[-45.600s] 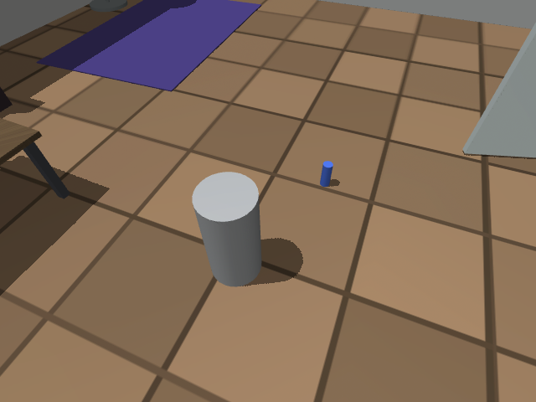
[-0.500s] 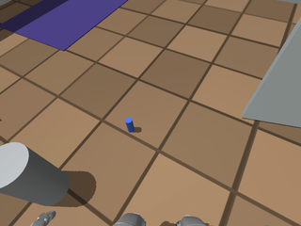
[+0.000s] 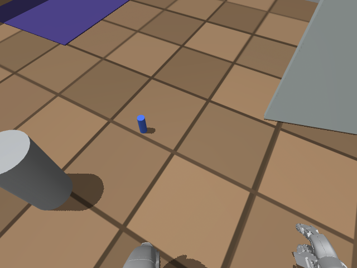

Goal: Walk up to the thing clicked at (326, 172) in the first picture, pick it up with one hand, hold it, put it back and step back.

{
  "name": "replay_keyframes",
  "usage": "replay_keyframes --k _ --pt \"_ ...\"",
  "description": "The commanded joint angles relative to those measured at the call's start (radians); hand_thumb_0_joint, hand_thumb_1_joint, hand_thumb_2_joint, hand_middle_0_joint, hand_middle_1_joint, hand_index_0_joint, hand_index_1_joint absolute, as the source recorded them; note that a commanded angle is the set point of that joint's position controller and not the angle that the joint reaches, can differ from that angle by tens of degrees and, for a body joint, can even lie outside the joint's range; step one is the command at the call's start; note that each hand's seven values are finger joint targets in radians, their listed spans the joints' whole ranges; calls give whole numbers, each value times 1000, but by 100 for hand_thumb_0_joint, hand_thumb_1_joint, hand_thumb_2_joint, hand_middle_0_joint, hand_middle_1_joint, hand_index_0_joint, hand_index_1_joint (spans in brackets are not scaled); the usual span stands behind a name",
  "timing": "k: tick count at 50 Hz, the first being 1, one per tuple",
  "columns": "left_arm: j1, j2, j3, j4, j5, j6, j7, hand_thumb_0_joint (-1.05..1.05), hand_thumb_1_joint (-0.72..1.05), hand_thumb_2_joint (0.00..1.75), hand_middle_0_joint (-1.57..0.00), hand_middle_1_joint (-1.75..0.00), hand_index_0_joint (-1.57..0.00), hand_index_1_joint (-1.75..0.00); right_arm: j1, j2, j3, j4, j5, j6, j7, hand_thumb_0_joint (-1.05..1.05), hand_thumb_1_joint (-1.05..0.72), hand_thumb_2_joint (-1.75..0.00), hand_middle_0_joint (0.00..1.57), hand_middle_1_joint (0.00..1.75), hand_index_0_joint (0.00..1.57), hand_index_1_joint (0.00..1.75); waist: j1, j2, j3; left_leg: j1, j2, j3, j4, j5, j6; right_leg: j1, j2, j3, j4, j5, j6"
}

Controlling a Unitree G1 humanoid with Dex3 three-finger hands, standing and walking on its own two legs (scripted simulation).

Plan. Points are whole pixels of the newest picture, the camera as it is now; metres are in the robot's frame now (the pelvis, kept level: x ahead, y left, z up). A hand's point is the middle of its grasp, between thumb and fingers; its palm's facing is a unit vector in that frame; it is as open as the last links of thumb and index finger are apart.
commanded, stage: step back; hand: left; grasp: from the side
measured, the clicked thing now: (142, 124) +0.98 +0.27 -0.68
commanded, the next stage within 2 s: stand in 1.10 s
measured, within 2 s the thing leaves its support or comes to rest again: neither
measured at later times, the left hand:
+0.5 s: hand out of the picture +0.02 +0.28 -0.12, palm faces +0.05 -0.92 -0.38, open 7.4 cm
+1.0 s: hand out of the picture +0.07 +0.28 -0.13, palm faces +0.14 -0.91 -0.38, open 7.4 cm
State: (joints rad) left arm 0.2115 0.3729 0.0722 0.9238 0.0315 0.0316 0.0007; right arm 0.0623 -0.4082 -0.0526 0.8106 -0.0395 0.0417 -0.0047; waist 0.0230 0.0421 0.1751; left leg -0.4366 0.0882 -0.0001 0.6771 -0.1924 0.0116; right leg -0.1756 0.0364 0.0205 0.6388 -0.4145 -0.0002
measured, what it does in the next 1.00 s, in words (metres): steps on the spot: left foot, then right foot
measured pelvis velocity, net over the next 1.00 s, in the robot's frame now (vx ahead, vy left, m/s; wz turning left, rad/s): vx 0.01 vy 0.00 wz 0.11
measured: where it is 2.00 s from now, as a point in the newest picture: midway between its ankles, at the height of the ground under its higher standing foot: outside the picture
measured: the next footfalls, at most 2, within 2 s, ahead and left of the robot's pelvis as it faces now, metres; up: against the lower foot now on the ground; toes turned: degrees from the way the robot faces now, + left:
left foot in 0.30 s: -0.01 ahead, +0.13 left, +0.00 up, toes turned +2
right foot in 0.60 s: +0.09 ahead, -0.13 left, +0.00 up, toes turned +2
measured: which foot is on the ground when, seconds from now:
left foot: down 0.00-0.02, up 0.04-0.28, down 0.30-0.64, up 0.66-0.90, down 0.92-1.00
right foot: down 0.00-0.34, up 0.36-0.58, down 0.60-1.00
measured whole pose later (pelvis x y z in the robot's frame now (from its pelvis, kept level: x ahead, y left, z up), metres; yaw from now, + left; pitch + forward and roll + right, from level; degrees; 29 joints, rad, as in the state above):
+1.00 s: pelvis +0.01 +0.00 +0.01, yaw +6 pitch -2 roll +1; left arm 0.12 0.37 0.05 1.00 0.01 -0.01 0.00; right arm 0.19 -0.36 -0.04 1.04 -0.04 0.00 0.00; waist 0.02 0.00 0.08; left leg -0.26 0.00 -0.01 0.61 -0.31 -0.02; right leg -0.31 -0.08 -0.04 0.66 -0.33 0.00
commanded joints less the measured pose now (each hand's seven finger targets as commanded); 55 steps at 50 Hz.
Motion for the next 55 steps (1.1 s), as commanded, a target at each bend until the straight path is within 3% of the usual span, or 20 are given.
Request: replay_keyframes --k 1,2,3,5,10,13,15,16,17,19,24,29,31,32,33,37,45,47,49,55 --pt "37 389 99 -76 26 -43 20 0 90 90 -20 -30 -20 -30 -31 -145 -47 -77 18 -1 -18 0 -90 -90 20 30 20 30 66 -257 -140 -88 -130 -157 221 -386 -9 -208 -418 570 -416 -305 -232" --pt "-68 402 97 -102 27 -42 22 0 90 90 -20 -30 -20 -30 -15 -209 -73 -49 16 -1 -20 0 -90 -90 20 30 20 30 37 -279 -34 14 -82 -191 349 -348 -25 -421 -475 630 -473 -436 -278" --pt "-121 338 81 -115 23 -48 22 0 90 90 -20 -30 -20 -30 5 -222 -74 -24 24 -2 -11 0 -90 -90 20 30 20 30 -3 -201 12 32 -85 -206 365 -295 -16 -432 -413 500 -441 -356 -241" --pt "-120 233 58 -96 13 -62 24 0 90 90 -20 -30 -20 -30 81 -152 -46 31 28 -18 -6 0 -90 -90 20 30 20 30 -41 -138 -17 -41 -163 -164 324 -184 -13 -199 -221 199 -314 50 -138" --pt "26 269 76 -64 23 -73 11 0 90 90 -20 -30 -20 -30 56 -146 -37 30 8 -46 4 0 -90 -90 20 30 20 30 53 -255 -87 -90 -115 -80 90 -265 -35 44 -243 240 -314 -110 -156" --pt "1 283 74 -77 14 -59 4 0 90 90 -20 -30 -20 -30 88 -158 -51 54 3 -66 14 0 -90 -90 20 30 20 30 33 -251 -106 68 -98 -12 -113 -294 -23 -25 -289 242 -297 -136 -186" --pt "-6 237 48 -87 6 -48 0 0 90 90 -20 -30 -20 -30 168 -152 -62 90 1 -82 11 0 -90 -90 20 30 20 30 -14 -165 -161 301 -132 -2 -330 -129 3 -97 -227 136 -137 31 -133" --pt "7 184 33 -87 4 -48 0 0 90 90 -20 -30 -20 -30 210 -178 -79 104 -8 -90 7 0 -90 -90 20 30 20 30 -31 -55 -213 445 -54 -155 -340 -133 30 -206 -182 84 12 78 -91" --pt "-3 120 15 -104 -12 -51 -2 0 90 90 -20 -30 -20 -30 236 -254 -97 99 -15 -96 4 0 -90 -90 20 30 20 30 -44 160 -226 526 159 -501 -427 -269 119 -412 -42 -38 221 -43 -32" --pt "-90 255 52 -95 -3 -57 4 0 90 90 -20 -30 -20 -30 220 -318 -110 95 3 -93 8 0 -90 -90 20 30 20 30 -68 65 -96 292 273 -618 -463 -488 278 -399 -95 46 324 -152 -39" --pt "-39 198 43 -65 -12 -76 -15 0 90 90 -20 -30 -20 -30 194 -213 -78 83 6 -103 8 0 -90 -90 20 30 20 30 -44 99 -96 314 125 -295 -357 8 187 -323 -88 -15 160 -26 -21" --pt "30 162 42 -3 -13 -93 5 0 90 90 -20 -30 -20 -30 105 -166 -49 56 23 -68 7 0 -90 -90 20 30 20 30 17 107 -167 118 37 -104 -130 149 103 62 -7 -108 -182 235 -22" --pt "76 240 67 17 1 -98 22 0 90 90 -20 -30 -20 -30 125 -77 -14 40 40 -60 1 0 -90 -90 20 30 20 30 42 -96 -211 -66 -73 -75 58 -94 32 228 -164 143 -235 240 -64" --pt "43 302 71 -8 6 -101 25 0 90 90 -20 -30 -20 -30 146 -59 -5 38 35 -52 -8 0 -90 -90 20 30 20 30 32 -207 -210 -93 -139 -84 171 -371 6 120 -388 449 -380 31 -145" --pt "-52 331 72 -30 7 -97 20 0 90 90 -20 -30 -20 -30 184 -141 -34 81 28 -36 -15 0 -90 -90 20 30 20 30 11 -135 -175 33 -95 -140 269 -428 0 -71 -462 511 -405 -176 -231" --pt "-101 255 50 -25 -4 -103 20 0 90 90 -20 -30 -20 -30 201 -150 -32 135 24 -39 -6 0 -90 -90 20 30 20 30 -11 -143 -111 28 -73 -148 231 -312 6 -100 -315 266 -339 29 -163" --pt "-168 242 42 -23 -16 -80 17 0 90 90 -20 -30 -20 -30 226 -134 -35 191 7 -56 -3 0 -90 -90 20 30 20 30 -47 -174 -202 238 -94 21 -222 -71 -11 -103 -264 90 -132 299 -123" --pt "-154 177 22 -25 -26 -73 17 0 90 90 -20 -30 -20 -30 176 -190 -52 181 -8 -63 -10 0 -90 -90 20 30 20 30 -26 -32 -229 271 44 -182 -260 97 40 -160 -182 26 -23 297 -54" --pt "-140 185 22 21 -39 -62 17 0 90 90 -20 -30 -20 -30 21 -234 -42 148 9 -62 -1 0 -90 -90 20 30 20 30 17 67 -172 54 142 -276 -300 -115 146 -35 -67 -48 -4 -30 -25" --pt "-130 185 -3 81 -29 -77 10 0 90 90 -20 -30 -20 -30 77 -156 -8 193 29 -79 -1 0 -90 -90 20 30 20 30 -23 -27 -249 220 38 -145 -271 164 30 43 -170 36 -132 401 -47"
